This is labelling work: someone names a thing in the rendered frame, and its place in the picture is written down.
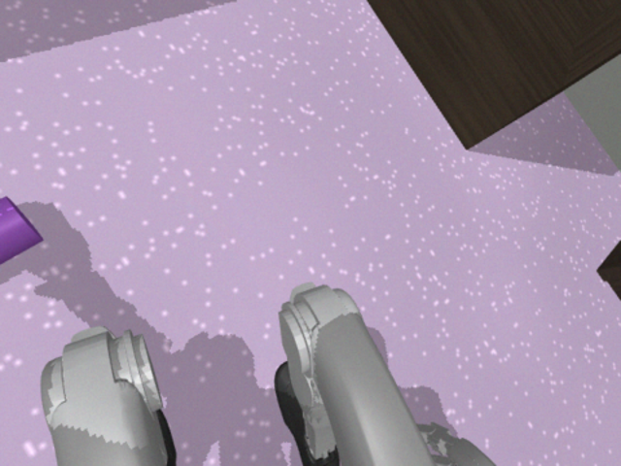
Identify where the right robot foot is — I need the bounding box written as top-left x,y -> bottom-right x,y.
275,361 -> 340,466

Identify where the left robot foot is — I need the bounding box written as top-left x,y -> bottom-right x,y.
156,409 -> 177,466

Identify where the right robot hand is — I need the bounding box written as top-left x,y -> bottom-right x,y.
417,422 -> 496,466

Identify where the can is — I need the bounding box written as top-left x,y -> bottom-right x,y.
0,196 -> 44,265

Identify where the bookshelf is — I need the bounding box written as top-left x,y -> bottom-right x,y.
597,240 -> 621,300

